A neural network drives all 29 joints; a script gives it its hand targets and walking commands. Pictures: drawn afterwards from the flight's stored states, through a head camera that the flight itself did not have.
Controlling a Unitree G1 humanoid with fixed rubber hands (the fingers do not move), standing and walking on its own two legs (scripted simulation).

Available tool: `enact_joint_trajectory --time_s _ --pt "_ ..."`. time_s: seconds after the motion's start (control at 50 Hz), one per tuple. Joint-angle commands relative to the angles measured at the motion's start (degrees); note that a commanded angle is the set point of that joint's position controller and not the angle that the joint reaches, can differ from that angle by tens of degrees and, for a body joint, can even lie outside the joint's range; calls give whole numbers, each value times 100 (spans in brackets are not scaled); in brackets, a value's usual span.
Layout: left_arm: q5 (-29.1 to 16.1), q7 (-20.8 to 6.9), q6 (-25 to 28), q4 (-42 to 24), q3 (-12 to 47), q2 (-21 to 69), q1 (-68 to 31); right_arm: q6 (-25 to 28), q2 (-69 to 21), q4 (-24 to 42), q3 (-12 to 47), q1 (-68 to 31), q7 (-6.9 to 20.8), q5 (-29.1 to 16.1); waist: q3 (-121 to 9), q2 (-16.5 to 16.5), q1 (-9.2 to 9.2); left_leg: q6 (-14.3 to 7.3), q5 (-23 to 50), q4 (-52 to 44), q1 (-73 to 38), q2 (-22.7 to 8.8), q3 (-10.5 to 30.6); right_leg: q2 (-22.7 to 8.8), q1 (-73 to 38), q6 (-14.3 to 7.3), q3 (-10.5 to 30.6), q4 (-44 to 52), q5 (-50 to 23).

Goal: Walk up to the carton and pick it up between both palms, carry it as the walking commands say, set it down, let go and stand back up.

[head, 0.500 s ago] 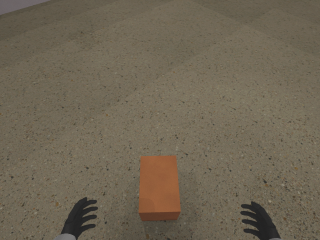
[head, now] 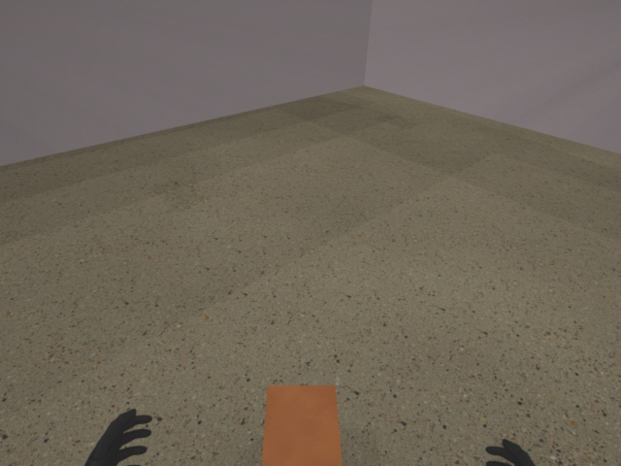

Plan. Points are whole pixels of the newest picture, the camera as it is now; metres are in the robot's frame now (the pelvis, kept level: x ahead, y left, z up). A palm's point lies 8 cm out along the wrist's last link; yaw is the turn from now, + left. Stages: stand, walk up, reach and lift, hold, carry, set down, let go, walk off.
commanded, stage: stand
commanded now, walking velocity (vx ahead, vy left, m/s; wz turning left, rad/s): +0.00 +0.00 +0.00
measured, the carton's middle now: (301, 457) +0.46 +0.03 -0.65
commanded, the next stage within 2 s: none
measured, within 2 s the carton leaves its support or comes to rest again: neither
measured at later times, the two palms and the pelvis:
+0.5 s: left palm out of the picture +0.09 +0.28 -0.06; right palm out of the picture +0.08 -0.28 -0.08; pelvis -0.02 -0.01 +0.00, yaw +0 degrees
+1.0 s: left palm out of the picture +0.09 +0.28 -0.06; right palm out of the picture +0.08 -0.28 -0.08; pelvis -0.02 -0.01 +0.00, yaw +0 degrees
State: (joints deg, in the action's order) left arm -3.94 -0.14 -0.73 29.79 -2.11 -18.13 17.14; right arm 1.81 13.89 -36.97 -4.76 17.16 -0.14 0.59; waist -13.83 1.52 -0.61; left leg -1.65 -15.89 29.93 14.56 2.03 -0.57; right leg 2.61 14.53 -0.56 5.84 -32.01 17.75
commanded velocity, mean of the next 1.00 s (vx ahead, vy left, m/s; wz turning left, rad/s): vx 0.00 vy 0.00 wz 0.00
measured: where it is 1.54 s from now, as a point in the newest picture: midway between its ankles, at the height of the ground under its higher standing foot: outside the picture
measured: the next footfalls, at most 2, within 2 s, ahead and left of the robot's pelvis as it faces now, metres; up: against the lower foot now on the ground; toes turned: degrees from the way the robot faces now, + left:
none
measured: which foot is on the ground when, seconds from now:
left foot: down 0.00-1.00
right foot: down 0.00-1.00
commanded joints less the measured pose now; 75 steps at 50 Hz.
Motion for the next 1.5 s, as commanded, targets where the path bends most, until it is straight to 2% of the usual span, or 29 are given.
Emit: enact_joint_trajectory --time_s 0.0,0.02,0.04,0.12,0.14,0.16,0.2,0.24,0.26,0.28,0.36,0.44,0.46,0.56,0.62,0.76,0.82,0.84,0.86,0.88,1.02,1.1,1.18,1.24,1.28,1.36,1.38,1.42,1.48 --pt "903 86 371 -21 -468 -1167 -274 284 1373 222 -411 -356 16 395 2043 -17 136 -58 -1525 -955 771 -533 1007 -422 973 -181 491 754 967" --pt "849 57 398 -52 -452 -1079 -328 314 1388 182 -404 -450 14 400 1982 190 58 -116 -1397 -968 653 -610 1102 -471 1023 -211 551 734 927" --pt "874 75 375 -44 -469 -1131 -319 301 1492 267 -433 -445 29 395 2049 -32 86 -103 -1539 -935 763 -601 1072 -424 1024 -207 526 759 943" --pt "854 69 398 -76 -427 -1160 -363 286 1420 139 -368 -344 33 352 1818 -59 128 -113 -1272 -848 717 -581 1067 -493 831 -226 619 700 822" --pt "865 78 406 -23 -471 -1274 -335 293 1483 122 -404 -306 21 340 1642 40 154 -111 -847 -784 535 -595 1082 -472 696 -220 584 663 497" --pt "815 73 426 23 -391 -1099 -167 300 1462 129 -385 -332 23 322 1503 56 3 -169 -640 -715 397 -608 1055 -462 577 -257 568 601 237" --pt "805 71 429 2 -362 -1101 -348 306 1496 104 -343 -503 15 298 1293 98 55 -121 -179 -600 279 -596 1039 -496 416 -251 636 630 116" --pt "804 65 385 75 -392 -1228 -154 293 1445 -16 -342 -323 21 281 1299 -100 59 -105 -682 -743 385 -594 1086 -484 407 -253 659 636 453" --pt "801 62 375 12 -370 -1154 -254 284 1509 -26 -357 -270 3 294 1524 165 45 -105 -744 -716 484 -538 1020 -500 522 -266 672 688 585" --pt "825 57 372 -37 -358 -1169 -339 279 1480 -9 -313 -317 1 289 1625 42 69 -113 -880 -611 464 -547 1018 -526 719 -288 776 785 790" --pt "765 67 362 36 -358 -1115 -140 273 1588 -11 -370 -367 -4 308 1546 -118 -15 -203 -1053 -977 585 -697 1309 -388 435 -254 520 451 287" --pt "727 54 397 97 -340 -1118 -70 289 1509 19 -339 -441 -7 269 1349 -131 -116 -176 -268 -746 374 -613 1075 -491 217 -280 554 471 -109" --pt "734 52 396 74 -347 -1168 -168 292 1512 25 -350 -418 -15 257 1393 -95 16 -143 -35 -679 271 -620 1025 -515 371 -305 636 519 -95" --pt "733 87 385 122 -361 -1229 -99 265 1400 -5 -290 -391 -24 243 1262 -13 24 -206 294 -558 170 -659 1019 -586 238 -331 660 492 -403" --pt "752 76 405 74 -353 -1169 -158 313 1465 -54 -294 -288 -24 216 1333 68 99 -228 83 -575 186 -657 1052 -531 272 -328 617 517 -288" --pt "671 73 404 136 -309 -1132 -147 311 1565 -90 -306 -448 -23 225 1318 -27 -19 -261 245 -639 81 -744 1081 -549 282 -334 566 486 -359" --pt "708 54 426 70 -350 -1146 -256 280 1605 -116 -320 -390 -40 220 1458 41 82 -219 -102 -654 200 -718 1048 -579 381 -344 686 586 -149" --pt "642 39 433 77 -307 -1054 -187 307 1496 -115 -285 -481 -38 229 1462 -85 -31 -269 -155 -741 254 -769 1115 -611 332 -343 704 572 -176" --pt "691 32 441 123 -303 -1071 -215 317 1520 -112 -271 -502 -29 190 1409 -185 61 -218 -25 -752 85 -748 1093 -567 392 -362 616 536 -194" --pt "691 54 454 146 -310 -1078 -236 321 1571 -111 -286 -551 -21 230 1410 -83 -16 -233 -37 -696 115 -767 1124 -552 350 -346 645 574 -203" --pt "688 36 464 100 -334 -1128 -250 291 1586 -123 -313 -519 -36 178 1309 72 72 -224 103 -603 35 -729 1047 -643 318 -371 732 648 -267" --pt "661 59 440 228 -347 -1164 -274 322 1576 -129 -291 -574 -20 198 1507 -147 89 -242 214 -646 154 -773 1035 -615 260 -368 703 591 -480" --pt "687 40 477 234 -345 -1210 -288 330 1545 -158 -311 -504 -18 167 1334 94 115 -217 357 -541 -130 -714 938 -661 322 -378 751 699 -477" --pt "649 37 451 180 -341 -1105 -304 303 1605 -190 -283 -582 -25 201 1611 -197 -37 -232 337 -659 136 -726 983 -628 328 -366 715 665 -483" --pt "667 49 445 306 -348 -1190 -225 290 1488 -175 -258 -593 -25 167 1570 -25 25 -246 11 -679 108 -811 1028 -634 292 -354 758 767 -332" --pt "675 61 461 216 -340 -1117 -447 331 1469 -173 -241 -676 -2 155 1450 -28 79 -241 112 -680 75 -765 1046 -664 202 -374 710 648 -449" --pt "668 40 455 265 -356 -1125 -317 322 1627 -217 -300 -636 -12 158 1502 4 -9 -236 193 -658 71 -728 1006 -650 235 -344 724 707 -490" --pt "685 53 475 302 -361 -1226 -350 297 1590 -214 -297 -599 -32 159 1383 43 87 -250 443 -549 -189 -737 959 -667 272 -366 784 749 -612" --pt "630 58 464 290 -326 -1142 -297 286 1563 -213 -249 -634 11 134 1456 -118 97 -267 338 -499 -40 -744 955 -704 275 -369 813 753 -601"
